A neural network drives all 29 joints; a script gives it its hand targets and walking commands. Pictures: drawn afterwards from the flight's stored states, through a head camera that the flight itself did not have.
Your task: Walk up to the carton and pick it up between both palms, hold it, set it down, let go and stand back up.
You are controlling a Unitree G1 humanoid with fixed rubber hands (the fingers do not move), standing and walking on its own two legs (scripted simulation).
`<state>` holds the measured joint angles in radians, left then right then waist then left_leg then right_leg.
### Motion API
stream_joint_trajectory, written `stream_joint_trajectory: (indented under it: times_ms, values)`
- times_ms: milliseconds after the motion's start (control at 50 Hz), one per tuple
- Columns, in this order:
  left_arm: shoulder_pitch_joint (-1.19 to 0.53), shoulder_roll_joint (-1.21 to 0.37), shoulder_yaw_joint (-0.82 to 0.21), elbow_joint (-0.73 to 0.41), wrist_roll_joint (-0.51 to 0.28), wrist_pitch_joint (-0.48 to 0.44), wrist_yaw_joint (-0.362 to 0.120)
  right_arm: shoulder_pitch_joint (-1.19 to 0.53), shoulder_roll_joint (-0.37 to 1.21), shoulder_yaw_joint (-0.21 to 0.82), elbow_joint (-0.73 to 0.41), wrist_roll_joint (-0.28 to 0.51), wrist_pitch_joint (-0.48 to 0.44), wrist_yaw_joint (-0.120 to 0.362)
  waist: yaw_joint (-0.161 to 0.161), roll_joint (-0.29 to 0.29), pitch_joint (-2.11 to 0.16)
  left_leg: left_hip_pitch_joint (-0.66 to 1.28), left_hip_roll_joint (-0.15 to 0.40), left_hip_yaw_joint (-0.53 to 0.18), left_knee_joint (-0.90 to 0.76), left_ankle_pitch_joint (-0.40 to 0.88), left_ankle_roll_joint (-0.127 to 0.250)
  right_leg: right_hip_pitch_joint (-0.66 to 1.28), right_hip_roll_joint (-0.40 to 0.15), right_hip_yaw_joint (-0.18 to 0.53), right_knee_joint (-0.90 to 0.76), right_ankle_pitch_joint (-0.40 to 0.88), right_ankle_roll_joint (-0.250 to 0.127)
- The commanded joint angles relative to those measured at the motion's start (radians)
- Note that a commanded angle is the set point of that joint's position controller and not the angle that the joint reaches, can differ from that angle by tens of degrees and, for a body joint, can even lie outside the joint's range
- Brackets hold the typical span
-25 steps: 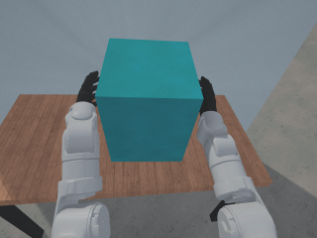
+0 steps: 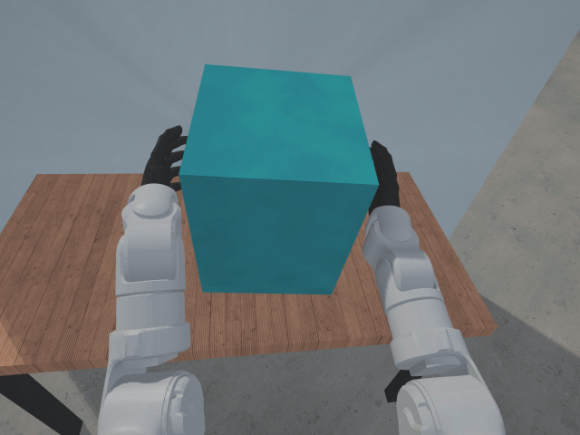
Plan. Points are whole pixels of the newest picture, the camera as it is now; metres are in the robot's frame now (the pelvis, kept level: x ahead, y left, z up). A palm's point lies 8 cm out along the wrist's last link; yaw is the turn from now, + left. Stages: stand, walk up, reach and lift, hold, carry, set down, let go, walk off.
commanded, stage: hold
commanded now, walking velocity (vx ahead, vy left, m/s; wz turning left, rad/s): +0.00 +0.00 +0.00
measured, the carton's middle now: (273, 188) +0.41 +0.01 +0.14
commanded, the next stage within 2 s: none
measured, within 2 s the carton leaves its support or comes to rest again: neither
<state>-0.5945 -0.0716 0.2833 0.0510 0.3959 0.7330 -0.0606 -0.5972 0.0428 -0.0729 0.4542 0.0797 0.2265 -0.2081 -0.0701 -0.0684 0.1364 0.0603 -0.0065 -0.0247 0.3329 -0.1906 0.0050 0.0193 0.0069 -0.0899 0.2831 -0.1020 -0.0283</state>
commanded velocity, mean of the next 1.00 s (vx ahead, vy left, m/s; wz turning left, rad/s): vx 0.00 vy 0.00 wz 0.00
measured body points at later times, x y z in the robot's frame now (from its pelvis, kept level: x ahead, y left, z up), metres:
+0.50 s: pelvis +0.01 +0.00 +0.00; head -0.03 +0.03 +0.45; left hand +0.37 +0.16 +0.18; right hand +0.37 -0.14 +0.17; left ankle +0.01 +0.12 -0.75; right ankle +0.05 -0.10 -0.75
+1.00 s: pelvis +0.01 +0.00 +0.00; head -0.01 +0.02 +0.45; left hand +0.39 +0.15 +0.17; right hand +0.39 -0.14 +0.17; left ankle +0.01 +0.12 -0.75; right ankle +0.05 -0.10 -0.75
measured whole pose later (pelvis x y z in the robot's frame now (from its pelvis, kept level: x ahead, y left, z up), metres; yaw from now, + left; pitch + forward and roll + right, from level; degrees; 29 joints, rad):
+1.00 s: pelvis +0.01 +0.00 +0.00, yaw +1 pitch -12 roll -1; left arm -0.58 -0.07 0.30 0.07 0.40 0.72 -0.07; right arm -0.61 0.02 -0.04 0.47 0.10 0.23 -0.22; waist -0.08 -0.07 0.14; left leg 0.08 0.01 -0.04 0.34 -0.21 0.00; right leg 0.05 0.02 -0.10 0.26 -0.12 -0.03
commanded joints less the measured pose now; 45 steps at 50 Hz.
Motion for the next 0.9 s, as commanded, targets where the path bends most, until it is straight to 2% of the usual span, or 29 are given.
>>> stream_joint_trajectory:
  times_ms: [0, 120, 320, 560, 580, 600, 640, 740, 800, 880]
  values:
    - [-0.559, -0.424, -0.389, -0.100, -0.149, -0.047, -0.137, -0.718, 0.428, 0.359, -0.262, 0.050, -0.078, 0.142, -0.012, 0.081, -0.399, -0.104, -0.015, 0.077, -0.076, 0.160, -0.003, 0.272, 0.017, -0.030, -0.008, 0.054, 0.040]
    - [-0.538, -0.422, -0.407, -0.125, -0.159, -0.055, -0.139, -0.702, 0.440, 0.400, -0.289, 0.075, -0.074, 0.120, -0.020, 0.075, -0.424, -0.079, -0.028, 0.070, -0.044, 0.231, -0.011, 0.301, 0.014, -0.028, 0.001, 0.174, 0.056]
    - [-0.517, -0.423, -0.437, -0.165, -0.165, -0.056, -0.146, -0.667, 0.438, 0.419, -0.324, 0.086, -0.063, 0.112, -0.033, 0.086, -0.387, -0.080, -0.026, 0.062, -0.046, 0.248, -0.022, 0.299, 0.013, -0.030, 0.000, 0.197, 0.058]
    - [-0.518, -0.431, -0.442, -0.164, -0.164, -0.052, -0.138, -0.666, 0.418, 0.400, -0.316, 0.075, -0.065, 0.126, -0.028, 0.094, -0.376, -0.076, -0.014, 0.063, -0.059, 0.231, -0.024, 0.261, 0.022, -0.036, -0.008, 0.102, 0.043]
    - [-0.546, -0.380, -0.340, 0.024, -0.112, -0.028, -0.149, -0.727, 0.362, 0.335, -0.194, 0.036, -0.046, 0.134, 0.005, 0.099, -0.221, -0.133, -0.005, 0.070, -0.110, 0.080, -0.009, 0.190, 0.014, -0.036, -0.038, -0.065, 0.044]
    - [-0.528, -0.417, -0.349, -0.037, -0.118, -0.027, -0.154, -0.702, 0.386, 0.325, -0.237, 0.032, -0.058, 0.143, -0.006, 0.090, -0.266, -0.139, 0.006, 0.068, -0.128, 0.044, 0.002, 0.226, 0.025, -0.042, -0.026, -0.061, 0.048]
    - [-0.561, -0.412, -0.355, -0.051, -0.131, -0.030, -0.154, -0.729, 0.380, 0.317, -0.238, 0.032, -0.070, 0.149, -0.003, 0.103, -0.303, -0.140, 0.006, 0.072, -0.120, 0.083, -0.006, 0.240, 0.024, -0.042, -0.018, -0.036, 0.046]
    - [-0.607, -0.440, -0.430, -0.110, -0.190, -0.076, -0.134, -0.772, 0.423, 0.376, -0.303, 0.060, -0.100, 0.137, -0.027, 0.099, -0.510, 0.012, -0.012, 0.066, -0.010, 0.343, -0.034, 0.246, 0.033, -0.036, 0.000, 0.157, 0.054]
    - [-0.567, -0.433, -0.416, -0.094, -0.174, -0.078, -0.134, -0.724, 0.423, 0.391, -0.277, 0.061, -0.090, 0.124, -0.028, 0.089, -0.479, -0.002, -0.018, 0.063, -0.012, 0.339, -0.031, 0.263, 0.030, -0.031, 0.000, 0.189, 0.056]
    - [-0.531, -0.407, -0.368, -0.078, -0.142, -0.062, -0.147, -0.685, 0.416, 0.387, -0.243, 0.062, -0.076, 0.118, -0.013, 0.074, -0.398, -0.052, -0.021, 0.067, -0.044, 0.276, -0.022, 0.285, 0.022, -0.028, -0.008, 0.170, 0.058]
